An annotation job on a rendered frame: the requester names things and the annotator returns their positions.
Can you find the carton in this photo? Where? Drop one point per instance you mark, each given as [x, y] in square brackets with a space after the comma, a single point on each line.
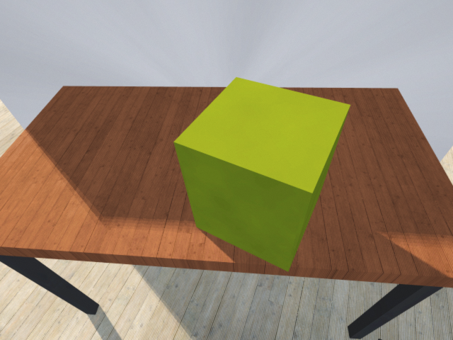
[254, 163]

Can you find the table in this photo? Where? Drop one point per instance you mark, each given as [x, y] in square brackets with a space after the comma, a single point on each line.
[96, 177]

